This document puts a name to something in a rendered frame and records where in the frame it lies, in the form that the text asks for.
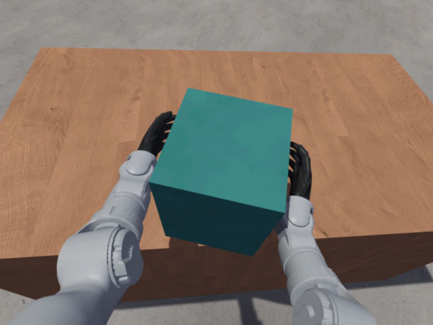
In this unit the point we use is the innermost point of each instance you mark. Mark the left robot upper arm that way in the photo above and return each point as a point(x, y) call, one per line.
point(94, 269)

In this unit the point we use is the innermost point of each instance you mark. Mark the robot right forearm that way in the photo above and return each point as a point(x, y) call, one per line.
point(301, 259)

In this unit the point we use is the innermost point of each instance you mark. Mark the robot left forearm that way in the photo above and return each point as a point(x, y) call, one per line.
point(127, 204)

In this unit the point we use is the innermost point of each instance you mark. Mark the right robot upper arm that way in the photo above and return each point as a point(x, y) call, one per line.
point(317, 306)

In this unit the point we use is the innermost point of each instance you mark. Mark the carton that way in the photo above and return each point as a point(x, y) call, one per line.
point(221, 178)

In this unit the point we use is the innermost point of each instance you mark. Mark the pedestal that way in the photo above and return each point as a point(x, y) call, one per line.
point(80, 112)

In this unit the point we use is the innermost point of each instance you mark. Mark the left robot hand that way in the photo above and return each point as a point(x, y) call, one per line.
point(153, 139)

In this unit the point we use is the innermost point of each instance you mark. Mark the right robot hand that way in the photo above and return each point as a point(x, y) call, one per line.
point(301, 178)

